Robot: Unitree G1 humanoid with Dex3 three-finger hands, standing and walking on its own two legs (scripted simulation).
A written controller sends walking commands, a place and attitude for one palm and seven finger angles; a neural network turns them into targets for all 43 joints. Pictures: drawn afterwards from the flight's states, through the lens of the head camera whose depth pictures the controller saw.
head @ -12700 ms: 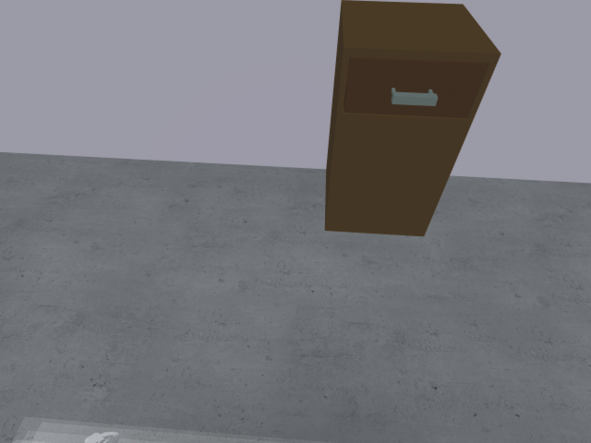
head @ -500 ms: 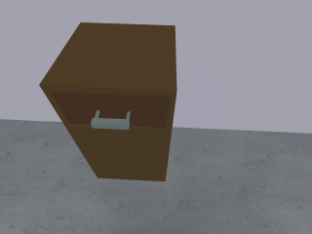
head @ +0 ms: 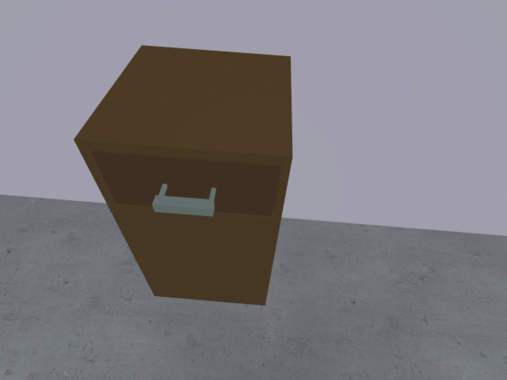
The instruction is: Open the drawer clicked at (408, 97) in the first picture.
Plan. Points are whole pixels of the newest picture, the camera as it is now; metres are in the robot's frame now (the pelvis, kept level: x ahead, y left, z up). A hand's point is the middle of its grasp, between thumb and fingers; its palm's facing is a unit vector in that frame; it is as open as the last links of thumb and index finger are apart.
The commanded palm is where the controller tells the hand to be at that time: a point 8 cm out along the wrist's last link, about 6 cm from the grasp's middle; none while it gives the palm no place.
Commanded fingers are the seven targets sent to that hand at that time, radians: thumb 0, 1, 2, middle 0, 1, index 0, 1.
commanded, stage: come to a stop and stand still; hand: left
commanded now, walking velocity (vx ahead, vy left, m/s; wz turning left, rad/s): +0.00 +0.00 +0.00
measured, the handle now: (186, 197) +0.50 +0.19 -0.07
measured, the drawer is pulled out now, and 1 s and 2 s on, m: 0.00 0.00 0.00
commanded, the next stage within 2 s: look again from close up in 0.54 s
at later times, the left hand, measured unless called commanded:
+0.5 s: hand out of the picture +0.01 +0.15 -0.18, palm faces +0.06 -0.99 -0.15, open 7.3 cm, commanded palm none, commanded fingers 0.00 0.90 0.90 -0.20 -0.30 -0.20 -0.30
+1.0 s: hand out of the picture +0.03 +0.19 -0.17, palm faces +0.01 -0.98 -0.22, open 7.3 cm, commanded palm none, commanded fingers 0.00 0.90 0.90 -0.20 -0.30 -0.20 -0.30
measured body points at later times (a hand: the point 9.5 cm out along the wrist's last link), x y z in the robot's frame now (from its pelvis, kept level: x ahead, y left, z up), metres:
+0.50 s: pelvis +0.04 +0.00 +0.00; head +0.05 +0.00 +0.45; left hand +0.01 +0.20 -0.16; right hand +0.02 -0.20 -0.16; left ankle -0.01 +0.11 -0.74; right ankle -0.01 -0.09 -0.74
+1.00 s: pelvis +0.01 +0.01 +0.00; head +0.02 +0.00 +0.45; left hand +0.03 +0.24 -0.15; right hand +0.01 -0.20 -0.17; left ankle -0.01 +0.12 -0.74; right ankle -0.01 -0.09 -0.74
